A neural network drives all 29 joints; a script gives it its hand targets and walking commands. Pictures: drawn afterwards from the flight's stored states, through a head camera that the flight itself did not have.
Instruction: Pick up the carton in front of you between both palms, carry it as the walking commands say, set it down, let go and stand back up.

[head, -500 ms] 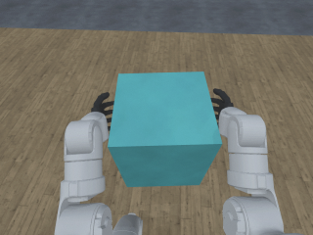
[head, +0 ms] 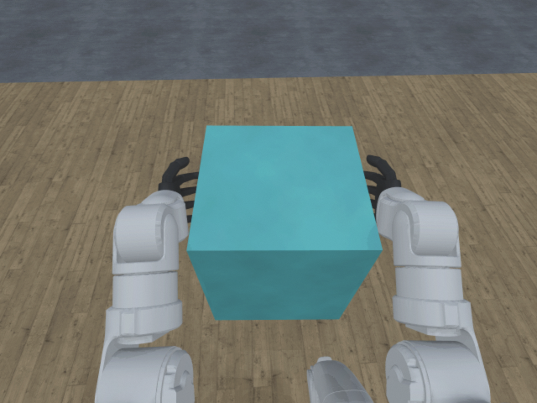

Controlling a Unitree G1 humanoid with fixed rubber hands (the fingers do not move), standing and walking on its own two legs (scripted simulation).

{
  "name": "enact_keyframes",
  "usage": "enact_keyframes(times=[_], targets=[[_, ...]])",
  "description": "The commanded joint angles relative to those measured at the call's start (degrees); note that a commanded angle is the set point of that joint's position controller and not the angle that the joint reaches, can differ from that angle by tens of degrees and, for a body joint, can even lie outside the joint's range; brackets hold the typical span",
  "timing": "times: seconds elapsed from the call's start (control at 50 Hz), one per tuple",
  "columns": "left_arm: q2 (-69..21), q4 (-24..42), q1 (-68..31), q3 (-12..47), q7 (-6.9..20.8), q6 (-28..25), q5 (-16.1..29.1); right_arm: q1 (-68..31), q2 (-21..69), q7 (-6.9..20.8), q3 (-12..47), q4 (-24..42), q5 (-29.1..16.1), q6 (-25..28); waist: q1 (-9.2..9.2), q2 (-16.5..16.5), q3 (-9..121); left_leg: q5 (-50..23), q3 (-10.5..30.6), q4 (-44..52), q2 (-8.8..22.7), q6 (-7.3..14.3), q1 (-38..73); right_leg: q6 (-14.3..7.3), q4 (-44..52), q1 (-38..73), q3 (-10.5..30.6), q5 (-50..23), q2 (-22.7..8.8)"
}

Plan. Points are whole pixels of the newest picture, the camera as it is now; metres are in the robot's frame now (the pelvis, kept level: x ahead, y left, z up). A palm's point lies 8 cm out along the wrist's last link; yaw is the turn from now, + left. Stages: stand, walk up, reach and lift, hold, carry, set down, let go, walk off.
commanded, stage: carry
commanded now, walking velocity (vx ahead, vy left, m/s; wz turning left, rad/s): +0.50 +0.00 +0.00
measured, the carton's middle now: (278, 230) +0.36 -0.02 +0.02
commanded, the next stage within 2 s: none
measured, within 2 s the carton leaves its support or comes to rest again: neither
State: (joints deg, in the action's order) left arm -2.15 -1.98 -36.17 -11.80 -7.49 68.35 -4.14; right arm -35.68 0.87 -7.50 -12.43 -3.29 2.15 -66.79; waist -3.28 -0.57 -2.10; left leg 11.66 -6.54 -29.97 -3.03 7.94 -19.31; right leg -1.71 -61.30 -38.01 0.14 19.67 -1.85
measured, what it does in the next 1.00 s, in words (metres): goes down: right foot, then left foot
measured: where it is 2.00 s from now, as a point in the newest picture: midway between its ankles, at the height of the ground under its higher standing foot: (260, 176)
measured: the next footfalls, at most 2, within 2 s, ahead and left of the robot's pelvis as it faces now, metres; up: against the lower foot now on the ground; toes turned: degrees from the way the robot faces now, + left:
right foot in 0.24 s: +0.33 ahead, -0.08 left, -0.03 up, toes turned -2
left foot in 0.76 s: +0.64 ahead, +0.05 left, -0.05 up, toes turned +4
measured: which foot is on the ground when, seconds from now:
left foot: down 0.00-0.24, up 0.26-0.74, down 0.76-1.00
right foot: up 0.00-0.22, down 0.24-0.76, up 0.78-1.00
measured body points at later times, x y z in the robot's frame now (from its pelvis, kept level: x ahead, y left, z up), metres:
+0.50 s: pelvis +0.31 -0.04 -0.03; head +0.35 -0.05 +0.42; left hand +0.66 +0.14 +0.05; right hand +0.69 -0.17 +0.05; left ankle +0.34 +0.11 -0.69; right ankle +0.30 -0.08 -0.76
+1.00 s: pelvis +0.61 +0.01 -0.06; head +0.65 +0.02 +0.39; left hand +0.98 +0.14 +0.03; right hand +0.97 -0.16 +0.03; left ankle +0.61 +0.05 -0.79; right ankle +0.63 -0.14 -0.72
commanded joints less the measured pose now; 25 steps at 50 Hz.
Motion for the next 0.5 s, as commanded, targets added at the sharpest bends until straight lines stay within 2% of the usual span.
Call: enact_keyframes(times=[0.0, 0.04, 0.1, 0.14, 0.16, 0.18, 0.2, 0.22, 0.24, 0.26, 0.28, 0.3, 0.32, 0.34, 0.38, 0.4, 0.48], targets=[[-59.87, 7.45, -37.95, 38.68, 9.89, -2.83, 21.27, -43.46, 63.47, 15.31, 40.95, 10.08, -28.02, 0.67, -0.65, -5.63, 31.41, -42.12, 15.58, 3.25, 14.98, 2.43, 30.85, 0.33, 4.86, -7.3, -2.57, -6.03, 0.35], [-58.52, 8.61, -38.08, 39.37, 9.74, -2.64, 21.07, -42.74, 62.01, 15.37, 41.11, 10.37, -27.66, 0.48, -1.11, -5.67, 30.28, -44.43, 13.03, 2.8, 12.91, 1.61, 31.0, 0.03, 11.21, -6.36, -4.0, -11.52, 1.25], [-56.59, 7.32, -36.41, 39.65, 10.11, -1.89, 20.39, -39.02, 60.07, 15.5, 40.44, 7.43, -26.19, 0.04, -2.62, -5.68, 27.7, -45.76, 9.58, 1.15, 9.71, 0.64, 31.91, -0.24, 24.46, -3.1, -7.5, -20.05, 3.78], [-55.51, 5.33, -35.36, 39.19, 10.77, -1.32, 19.91, -36.97, 59.2, 15.6, 39.79, 4.43, -25.08, -0.04, -2.88, -6.27, 25.93, -44.47, 8.07, 0.05, 9.02, 0.15, 30.25, -1.29, 32.63, 2.63, -8.87, -25.04, 5.01], [-55.03, 4.0, -34.9, 38.67, 11.17, -1.07, 19.71, -36.55, 59.01, 15.66, 39.49, 2.91, -24.63, -0.01, -1.99, -6.83, 25.59, -44.8, 7.49, -1.74, 9.16, -0.51, 28.33, -2.28, 35.66, 7.76, -8.84, -26.92, 5.37], [-54.44, 2.53, -34.32, 37.88, 11.57, -0.93, 19.56, -36.52, 59.02, 15.77, 39.28, 1.43, -24.32, 0.03, -0.2, -7.22, 26.29, -46.18, 6.48, -5.88, 9.31, -1.43, 26.31, -3.24, 37.32, 14.24, -9.12, -28.0, 5.69], [-54.22, 1.07, -33.77, 37.05, 11.96, -0.93, 19.37, -36.68, 59.32, 15.91, 39.16, -0.09, -24.14, 0.11, 2.42, -6.26, 28.1, -44.62, 4.0, -12.8, 8.71, -2.83, 22.85, -3.92, 40.03, 23.1, -9.22, -30.81, 5.35], [-54.03, -0.03, -33.41, 36.19, 12.46, -0.99, 19.23, -37.24, 59.55, 15.98, 38.96, -1.34, -23.9, 0.32, 5.04, -3.61, 29.79, -33.17, 3.24, -21.59, 7.27, -3.68, 14.58, -4.13, 39.03, 33.85, -5.93, -33.25, 1.38], [-54.24, -1.84, -32.68, 34.99, 13.05, -0.97, 19.58, -37.7, 59.45, 16.05, 38.41, -2.26, -23.66, 0.36, 4.83, 4.65, 32.28, -1.98, 2.87, -31.34, 4.86, -4.28, 0.59, -3.96, 29.41, 46.57, 5.82, -51.43, -9.72], [-52.4, -4.0, -34.61, 33.47, 13.28, -1.13, 18.56, -38.83, 61.88, 15.78, 38.09, -4.3, -23.52, -0.04, 6.38, 15.86, 37.25, 24.5, 5.92, -47.46, -2.43, -7.24, -18.72, -15.5, 28.04, 62.71, 26.05, -50.53, -21.76], [-55.1, -6.28, -32.15, 33.55, 13.8, -1.47, 19.89, -38.23, 61.46, 15.46, 37.3, -4.06, -22.87, 0.03, 7.41, 14.49, 38.08, 22.96, 8.47, -52.92, -0.37, -5.63, -23.98, -18.57, 32.73, 60.25, 32.42, -27.86, -21.1], [-57.97, -4.56, -34.49, 34.51, 14.46, -2.08, 21.48, -40.88, 62.44, 15.24, 37.56, -2.62, -23.1, 0.48, 7.55, 11.01, 33.3, 18.91, 8.7, -51.41, 1.51, -4.68, -25.86, -16.03, 35.94, 53.66, 29.06, -19.42, -16.95], [-60.22, -1.72, -39.21, 35.82, 14.94, -2.48, 23.47, -43.16, 63.56, 14.81, 37.41, -0.89, -23.28, 1.04, 6.5, 4.95, 30.33, 14.85, 8.72, -47.75, 2.97, -4.65, -25.05, -13.76, 37.4, 47.69, 24.93, -18.96, -15.14], [-62.63, 0.68, -43.18, 37.41, 15.25, -2.82, 25.66, -43.9, 64.02, 14.18, 37.18, 0.67, -22.99, 1.47, 5.56, 2.89, 28.25, 12.29, 8.59, -44.25, 4.36, -5.07, -23.28, -12.97, 38.31, 41.99, 21.31, -22.46, -14.29], [-64.94, 3.8, -46.11, 39.24, 15.28, -3.36, 28.42, -43.25, 64.76, 12.9, 37.28, 2.71, -22.52, 2.0, 4.52, 3.3, 28.7, 10.65, 7.73, -38.87, 4.99, -5.65, -18.96, -11.73, 39.41, 37.01, 17.05, -22.46, -12.55], [-65.16, 4.61, -45.75, 39.55, 15.17, -3.53, 29.01, -41.87, 64.69, 12.35, 37.42, 3.21, -22.07, 2.21, 4.61, 4.06, 29.19, 9.97, 7.12, -36.72, 5.16, -5.95, -19.21, -11.61, 39.14, 37.32, 15.51, -24.5, -12.15], [-63.73, 6.35, -41.89, 39.89, 14.86, -3.66, 29.29, -37.67, 63.39, 10.96, 38.45, 5.05, -20.66, 2.59, 6.48, 5.93, 30.02, 3.76, 5.13, -28.45, 5.56, -6.88, -25.33, -10.54, 36.05, 44.21, 10.92, -41.28, -11.15]])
